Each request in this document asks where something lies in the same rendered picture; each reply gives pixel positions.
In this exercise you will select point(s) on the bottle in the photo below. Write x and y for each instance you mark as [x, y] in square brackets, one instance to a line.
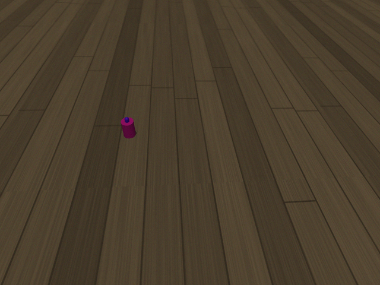
[128, 127]

